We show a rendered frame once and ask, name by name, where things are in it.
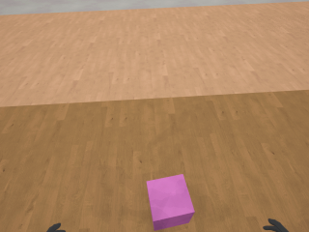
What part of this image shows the robot right hand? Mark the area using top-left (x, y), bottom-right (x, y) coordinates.
top-left (263, 218), bottom-right (289, 232)

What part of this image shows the carton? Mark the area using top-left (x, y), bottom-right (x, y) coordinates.
top-left (146, 174), bottom-right (195, 231)

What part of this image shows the robot left hand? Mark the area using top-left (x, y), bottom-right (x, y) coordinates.
top-left (46, 222), bottom-right (66, 232)

